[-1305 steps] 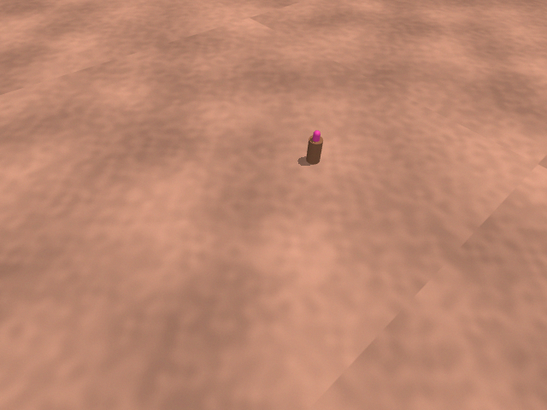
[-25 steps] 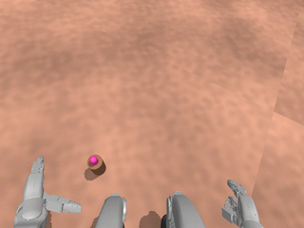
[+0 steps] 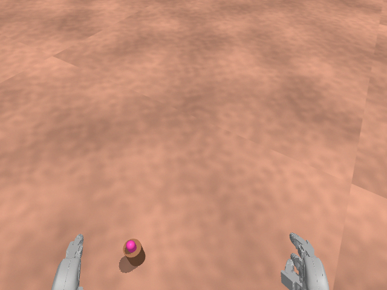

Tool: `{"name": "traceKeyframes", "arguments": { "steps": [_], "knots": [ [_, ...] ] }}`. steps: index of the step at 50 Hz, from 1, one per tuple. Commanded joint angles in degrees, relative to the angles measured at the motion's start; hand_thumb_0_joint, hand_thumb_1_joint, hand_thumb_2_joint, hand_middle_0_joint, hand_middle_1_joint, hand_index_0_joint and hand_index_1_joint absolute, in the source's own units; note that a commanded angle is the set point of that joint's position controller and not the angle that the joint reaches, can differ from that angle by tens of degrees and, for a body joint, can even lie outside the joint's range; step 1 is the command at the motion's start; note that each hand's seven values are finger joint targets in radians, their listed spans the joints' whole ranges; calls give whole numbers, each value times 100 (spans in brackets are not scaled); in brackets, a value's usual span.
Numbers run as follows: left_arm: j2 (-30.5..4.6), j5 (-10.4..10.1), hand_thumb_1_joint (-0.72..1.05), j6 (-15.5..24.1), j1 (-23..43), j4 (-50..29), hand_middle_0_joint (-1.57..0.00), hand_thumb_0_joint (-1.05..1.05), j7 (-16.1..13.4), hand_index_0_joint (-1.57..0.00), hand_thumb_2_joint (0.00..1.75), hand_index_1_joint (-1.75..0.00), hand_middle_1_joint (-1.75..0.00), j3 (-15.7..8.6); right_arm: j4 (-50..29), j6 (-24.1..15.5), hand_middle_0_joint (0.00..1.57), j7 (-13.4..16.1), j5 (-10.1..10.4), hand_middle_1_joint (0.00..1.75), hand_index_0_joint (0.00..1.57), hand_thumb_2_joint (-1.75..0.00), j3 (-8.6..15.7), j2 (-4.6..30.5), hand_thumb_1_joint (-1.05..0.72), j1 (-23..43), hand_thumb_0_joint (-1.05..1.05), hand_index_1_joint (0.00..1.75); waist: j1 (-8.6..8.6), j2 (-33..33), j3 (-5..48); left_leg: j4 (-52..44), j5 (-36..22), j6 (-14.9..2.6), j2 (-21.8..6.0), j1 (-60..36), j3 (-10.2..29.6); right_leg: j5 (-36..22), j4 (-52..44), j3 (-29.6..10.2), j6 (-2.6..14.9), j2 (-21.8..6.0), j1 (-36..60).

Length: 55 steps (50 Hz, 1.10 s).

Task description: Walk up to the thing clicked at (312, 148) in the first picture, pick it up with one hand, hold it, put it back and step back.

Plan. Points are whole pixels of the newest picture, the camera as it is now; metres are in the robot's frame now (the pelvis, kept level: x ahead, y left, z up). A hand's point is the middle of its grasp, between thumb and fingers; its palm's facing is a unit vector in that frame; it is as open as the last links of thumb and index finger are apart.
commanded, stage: home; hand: left
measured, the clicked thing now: (133, 250) +0.38 +0.24 -0.62
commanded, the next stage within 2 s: stand in 1.54 s
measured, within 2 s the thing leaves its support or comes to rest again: neither
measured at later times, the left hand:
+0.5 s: hand (104, 285) +0.16 +0.17 -0.05, palm faces +0.11 -0.95 -0.29, open 17.6 cm
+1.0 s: hand (102, 281) +0.17 +0.18 -0.05, palm faces +0.11 -0.95 -0.28, open 17.5 cm
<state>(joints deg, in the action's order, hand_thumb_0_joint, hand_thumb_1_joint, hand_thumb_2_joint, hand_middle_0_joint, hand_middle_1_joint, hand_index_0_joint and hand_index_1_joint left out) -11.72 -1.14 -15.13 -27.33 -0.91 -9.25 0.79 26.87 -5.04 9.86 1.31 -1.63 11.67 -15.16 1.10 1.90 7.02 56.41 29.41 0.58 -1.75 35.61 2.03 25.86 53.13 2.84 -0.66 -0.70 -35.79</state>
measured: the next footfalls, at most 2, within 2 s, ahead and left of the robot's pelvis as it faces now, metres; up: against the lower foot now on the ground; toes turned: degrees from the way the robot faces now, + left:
none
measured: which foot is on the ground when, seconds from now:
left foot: down 0.00-1.00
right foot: down 0.00-1.00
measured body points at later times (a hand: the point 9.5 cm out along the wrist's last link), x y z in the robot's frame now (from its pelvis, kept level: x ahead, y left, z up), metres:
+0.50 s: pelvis -0.01 -0.01 +0.00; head +0.02 -0.01 +0.45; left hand +0.15 +0.22 -0.03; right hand +0.15 -0.25 -0.07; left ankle -0.01 +0.12 -0.68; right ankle +0.01 -0.13 -0.68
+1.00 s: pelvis +0.00 +0.00 +0.00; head +0.02 +0.00 +0.45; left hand +0.16 +0.23 -0.03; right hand +0.16 -0.24 -0.07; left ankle -0.01 +0.12 -0.68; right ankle +0.01 -0.13 -0.68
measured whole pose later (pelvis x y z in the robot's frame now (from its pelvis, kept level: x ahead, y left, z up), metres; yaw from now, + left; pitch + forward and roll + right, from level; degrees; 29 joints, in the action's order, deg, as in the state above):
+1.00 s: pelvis +0.00 +0.00 +0.00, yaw +0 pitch +7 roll -2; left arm -11.4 -0.7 -14.8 -25.9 1.0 -8.1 0.5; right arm 29.6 -7.9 9.8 0.9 -1.2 11.8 -15.3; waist 1.0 1.7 5.6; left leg 54.5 28.4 0.9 -1.8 33.6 2.0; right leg 25.0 51.5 2.8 -0.4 -0.6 -33.9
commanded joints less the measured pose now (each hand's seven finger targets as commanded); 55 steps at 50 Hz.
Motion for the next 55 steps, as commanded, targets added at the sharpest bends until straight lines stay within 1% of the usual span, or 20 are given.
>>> {"name": "traceKeyframes", "arguments": {
  "steps": [1, 4, 7, 9, 12, 13, 18, 21, 22, 25, 28, 29, 31, 33, 40, 43, 44, 50, 52, 55],
  "knots": [
    [-526, 98, -54, 301, 267, -1125, -5, 0, -21, -5, 6, -6, -6, -251, -780, -384, 20, 57, -59, 30, 20, -90, 298, 689, -90, 258, 0, 30, 67, 146, 585, -1005, -1543, -54, 131, -378, -109, -1244, -786, 87, 131, 164, 614],
    [-539, 94, -58, 300, 325, -1030, -5, 0, -5, -5, 3, -5, -5, -261, -768, -414, 20, 61, -48, 30, 20, -90, 308, 726, -90, 291, 0, 30, 95, 44, 381, -1029, -1389, -70, 150, -358, -137, -1144, -893, 88, 103, 158, 576],
    [-568, 104, -58, 290, 177, -979, -5, 0, -11, -5, 4, -5, -5, -322, -722, -436, 20, 64, -64, 30, 20, -90, 299, 702, -90, 301, 0, 30, 43, -6, 635, -954, -1657, -75, 160, -415, -154, -1415, -900, 62, 102, 143, 764],
    [-524, 96, -59, 275, 218, -909, -5, 0, 6, -5, 3, -5, -5, -272, -727, -455, 20, 54, -54, 30, 20, -90, 295, 711, -90, 313, 0, 30, 67, -16, 413, -1024, -1479, -79, 156, -352, -145, -1247, -924, 84, 99, 157, 644],
    [-595, 106, -57, 303, 292, -897, -5, 0, 6, -5, 4, -5, -5, -367, -710, -466, 20, 64, -59, 30, 20, -90, 306, 712, -90, 352, 0, 30, 30, 6, 381, -1070, -1272, -81, 162, -283, -144, -1029, -977, 86, 103, 152, 658],
    [-572, 110, -58, 294, 133, -779, -5, 0, 12, -5, 3, -5, -5, -335, -725, -468, 20, 61, -50, 30, 20, -90, 302, 715, -90, 345, 0, 30, 0, -93, 317, -1084, -1206, -95, 169, -246, -157, -972, -1011, 88, 97, 151, 625],
    [-575, 99, -58, 335, 356, -939, -5, 0, 34, -5, 3, -5, -5, -304, -709, -511, 20, 54, -46, 30, 20, -90, 291, 705, -90, 392, 0, 30, 29, 1, 262, -1159, -960, -100, 166, -235, -156, -770, -1043, 64, 99, 145, 593],
    [-577, 110, -59, 331, 250, -880, -5, 0, 39, -5, 3, -5, -5, -336, -711, -531, 20, 60, -45, 30, 20, -90, 319, 724, -90, 325, 0, 30, 40, -124, 455, -1104, -1094, -110, 158, -327, -161, -890, -1027, 56, 91, 152, 646],
    [-585, 103, -58, 340, 330, -913, -5, 0, 40, -5, 4, -5, -5, -312, -701, -534, 20, 52, -40, 30, 20, -90, 297, 703, -90, 371, 0, 30, 32, -36, 275, -1131, -942, -112, 171, -240, -168, -752, -1064, 58, 89, 135, 566],
    [-587, 117, -59, 335, 182, -875, -5, 0, 46, -5, 3, -5, -5, -353, -687, -551, 20, 73, -49, 30, 20, -90, 313, 709, -90, 311, 0, 30, -3, -101, 537, -1068, -1199, -110, 163, -348, -174, -989, -1016, 44, 94, 140, 694],
    [-530, 108, -59, 346, 330, -844, -5, 0, 57, -5, 3, -5, -5, -269, -650, -558, 20, 78, -53, 30, 20, -90, 308, 720, -90, 336, 0, 30, 58, -142, 335, -1086, -1130, -107, 159, -294, -167, -926, -1033, 57, 85, 145, 625],
    [-587, 118, -59, 344, 269, -880, -5, 0, 41, -5, 3, -5, -5, -349, -648, -568, 20, 82, -64, 30, 20, -90, 313, 698, -90, 298, 0, 30, 39, -102, 539, -1031, -1282, -109, 162, -371, -172, -1078, -1020, 50, 81, 143, 703],
    [-642, 115, -59, 359, 258, -838, -5, 0, 44, -5, 3, -5, -5, -415, -658, -554, 20, 86, -49, 30, 20, -90, 290, 673, -90, 349, 0, 30, -18, -142, 385, -1044, -1092, -124, 179, -279, -212, -902, -1110, 11, 69, 111, 664],
    [-568, 105, -59, 362, 300, -891, -5, 0, 63, -5, 3, -5, -5, -317, -676, -570, 20, 77, -48, 30, 20, -90, 301, 707, -90, 366, 0, 30, 21, -96, 304, -1096, -966, -120, 178, -292, -212, -788, -1123, 20, 71, 114, 595],
    [-573, 116, -58, 356, 242, -905, -5, 0, 73, -5, 3, -5, -5, -350, -606, -576, 20, 90, -63, 30, 20, -90, 310, 681, -90, 287, 0, 30, 39, -35, 484, -981, -1569, -99, 167, -421, -204, -1387, -987, 42, 78, 132, 756],
    [-562, 121, -59, 342, 248, -828, -5, 0, 71, -5, 3, -5, -5, -338, -606, -561, 20, 84, -62, 30, 20, -90, 320, 703, -90, 293, 0, 30, 28, -48, 432, -1039, -1408, -98, 162, -373, -174, -1198, -995, 57, 91, 142, 701],
    [-494, 122, -58, 347, 288, -919, -5, 0, 76, -5, 4, -5, -5, -246, -614, -580, 20, 78, -62, 30, 20, -90, 313, 702, -90, 313, 0, 30, 40, -22, 397, -1095, -1405, -80, 138, -430, -147, -1158, -959, 90, 104, 164, 671],
    [-555, 114, -57, 323, 171, -864, -5, 0, 64, -5, 4, -5, -5, -335, -583, -575, 20, 60, -63, 30, 20, -90, 318, 702, -90, 300, 0, 30, -17, 78, 450, -1106, -1683, -45, 132, -443, -105, -1341, -871, 136, 131, 183, 756],
    [-514, 124, -56, 309, 177, -779, -5, 0, 73, -5, 5, -5, -5, -310, -586, -566, 20, 69, -67, 30, 20, -90, 341, 723, -90, 267, 0, 30, 47, -43, 511, -1049, -1855, -57, 126, -529, -121, -1517, -876, 127, 118, 182, 761],
    [-544, 114, -56, 313, 234, -849, -5, 0, 69, -5, 5, -5, -5, -310, -578, -562, 20, 52, -73, 30, 20, -90, 318, 708, -90, 311, 0, 30, -4, 59, 401, -1121, -1712, -40, 119, -448, -84, -1340, -858, 150, 137, 185, 727]
  ]
}}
